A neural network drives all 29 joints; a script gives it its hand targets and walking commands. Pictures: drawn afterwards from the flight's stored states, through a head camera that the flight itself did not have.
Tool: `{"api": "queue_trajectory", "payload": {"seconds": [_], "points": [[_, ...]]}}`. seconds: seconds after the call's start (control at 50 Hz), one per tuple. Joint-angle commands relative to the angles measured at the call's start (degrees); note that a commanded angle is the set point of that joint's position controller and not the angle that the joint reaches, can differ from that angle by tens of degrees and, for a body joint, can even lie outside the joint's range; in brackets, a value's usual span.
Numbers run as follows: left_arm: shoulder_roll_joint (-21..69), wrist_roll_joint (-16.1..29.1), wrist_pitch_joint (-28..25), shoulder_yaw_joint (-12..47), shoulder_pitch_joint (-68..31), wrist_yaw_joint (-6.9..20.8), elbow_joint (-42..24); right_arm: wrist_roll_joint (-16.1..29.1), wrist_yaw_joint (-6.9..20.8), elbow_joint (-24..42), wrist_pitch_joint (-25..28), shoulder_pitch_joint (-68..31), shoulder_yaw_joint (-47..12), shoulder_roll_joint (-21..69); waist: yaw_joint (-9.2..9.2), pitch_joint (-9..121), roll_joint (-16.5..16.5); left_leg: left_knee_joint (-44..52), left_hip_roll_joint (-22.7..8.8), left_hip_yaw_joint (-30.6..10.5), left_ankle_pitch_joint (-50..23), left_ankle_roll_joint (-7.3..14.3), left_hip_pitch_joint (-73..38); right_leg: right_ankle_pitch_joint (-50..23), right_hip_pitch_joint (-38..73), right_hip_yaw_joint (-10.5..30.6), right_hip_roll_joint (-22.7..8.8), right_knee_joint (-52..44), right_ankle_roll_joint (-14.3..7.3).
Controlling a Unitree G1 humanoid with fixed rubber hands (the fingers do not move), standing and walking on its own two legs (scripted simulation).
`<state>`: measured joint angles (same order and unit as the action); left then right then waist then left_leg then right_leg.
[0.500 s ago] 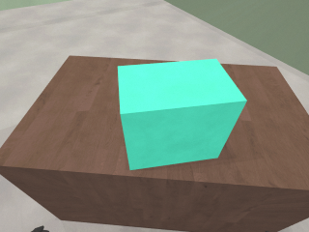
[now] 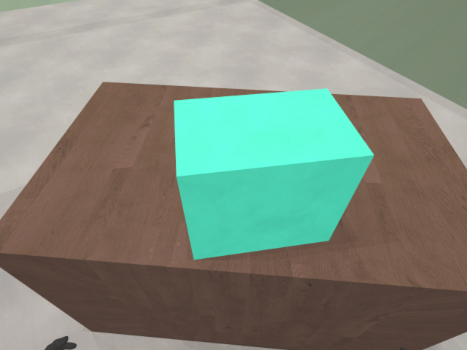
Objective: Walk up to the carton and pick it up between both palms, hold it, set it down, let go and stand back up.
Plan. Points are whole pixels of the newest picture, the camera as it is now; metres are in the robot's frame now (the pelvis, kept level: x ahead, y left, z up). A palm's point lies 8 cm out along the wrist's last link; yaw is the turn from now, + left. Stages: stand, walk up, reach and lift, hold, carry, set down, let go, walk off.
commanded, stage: walk up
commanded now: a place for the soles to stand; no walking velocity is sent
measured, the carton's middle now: (258, 177) +0.45 -0.03 +0.04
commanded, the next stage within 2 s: reach and lift in 0.10 s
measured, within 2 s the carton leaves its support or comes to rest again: neither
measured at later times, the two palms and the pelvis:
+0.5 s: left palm (76, 330) +0.18 +0.27 -0.04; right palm out of the picture +0.14 -0.34 -0.07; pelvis +0.01 -0.02 +0.01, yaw -1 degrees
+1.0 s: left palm (81, 332) +0.17 +0.25 -0.02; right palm out of the picture +0.15 -0.31 -0.02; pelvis -0.01 -0.02 +0.02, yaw -1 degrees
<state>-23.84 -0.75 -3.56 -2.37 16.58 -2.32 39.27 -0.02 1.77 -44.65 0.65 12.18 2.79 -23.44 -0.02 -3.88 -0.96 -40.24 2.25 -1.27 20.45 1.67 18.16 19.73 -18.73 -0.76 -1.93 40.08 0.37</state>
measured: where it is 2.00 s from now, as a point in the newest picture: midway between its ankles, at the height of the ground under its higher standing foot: outside the picture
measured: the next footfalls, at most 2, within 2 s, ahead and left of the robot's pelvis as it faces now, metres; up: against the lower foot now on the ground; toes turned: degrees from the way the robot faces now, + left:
none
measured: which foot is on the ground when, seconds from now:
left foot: down 0.00-1.00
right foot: down 0.00-1.00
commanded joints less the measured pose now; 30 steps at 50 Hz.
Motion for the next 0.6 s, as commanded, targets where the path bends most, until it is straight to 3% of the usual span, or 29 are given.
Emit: {"api": "queue_trajectory", "payload": {"seconds": [0.0,0.04,0.08,0.1,0.12,0.16,0.22,0.3,0.46,0.58], "points": [[-10.9,0.3,-0.9,-2.1,-2.7,0.2,1.9,-1.2,-0.4,1.7,1.3,-5.1,2.2,-12.4,-1.27,3.2,-1.1,13.5,-11.9,-15.6,-8.6,6.8,3.4,-0.6,4.1,4.5,-1.4,-5.1,-4.1],[-13.5,-0.4,-1.7,-2.7,-2.2,0.3,2.1,-0.8,-0.2,1.9,0.8,-5.7,1.9,-11.0,-0.93,4.2,3.0,7.7,-5.8,-8.5,-8.0,2.1,3.4,-5.4,5.7,12.3,-6.9,-11.5,-7.1],[-15.3,-0.3,-1.7,-3.1,-3.1,0.2,2.4,-0.8,-0.3,1.4,0.5,-3.6,2.0,-10.2,0.61,4.9,5.6,3.6,-3.3,-5.0,-5.7,0.8,0.9,-10.1,4.0,16.6,-11.5,-12.6,-10.0],[-9.5,-1.4,11.4,-2.4,-23.2,-0.5,-4.5,-8.1,0.5,-13.6,12.8,-17.2,9.7,-5.8,1.72,1.5,-0.5,8.2,-5.9,1.7,7.4,-2.7,10.6,3.9,-1.2,-3.7,2.3,-2.6,-5.9],[-7.2,-4.8,15.7,-2.3,-22.7,-1.0,-6.8,-9.1,1.9,-13.9,14.2,-12.4,10.2,-9.8,1.19,-0.8,-4.1,12.2,-8.4,2.3,11.1,-0.9,17.7,0.1,6.0,-6.2,4.8,2.8,-5.0],[-5.2,-5.2,18.4,-3.1,-20.9,-1.0,-9.8,-9.1,2.4,-12.2,16.1,-11.5,11.0,-11.9,1.61,0.7,-1.6,12.4,-8.9,3.0,8.3,0.1,21.0,-5.3,13.0,-6.1,5.4,3.7,-4.0],[-5.9,-2.4,19.9,-3.4,-20.7,-1.1,-18.0,-6.3,2.5,-9.1,17.1,-11.5,11.7,-12.6,1.15,9.0,-0.4,9.9,-8.5,1.9,-3.0,-1.1,7.9,-8.2,10.0,-5.0,4.9,-0.1,-3.9],[-3.5,-0.8,18.7,-4.1,-15.4,-2.1,-20.7,-2.4,4.3,-4.2,17.8,-8.9,10.3,-12.5,-0.86,11.9,0.6,10.6,-6.9,0.6,-17.0,-3.6,-6.1,-11.8,6.5,-4.6,4.4,-6.7,-4.4],[-3.5,-0.3,15.4,-8.4,-12.2,-2.1,-17.3,0.6,4.6,5.1,16.4,-5.6,4.9,-8.3,-4.79,6.4,9.9,14.9,-2.8,4.2,-14.0,-1.3,-4.2,-19.0,12.4,-0.7,2.9,-14.2,-1.5],[-1.4,0.4,12.1,-8.6,-9.7,-1.9,-19.0,3.2,4.3,6.1,15.4,-1.8,2.8,-6.4,-3.39,8.1,7.7,17.7,-1.6,4.2,-16.4,-1.5,-8.5,-22.3,14.0,0.7,2.6,-17.6,-1.0]]}}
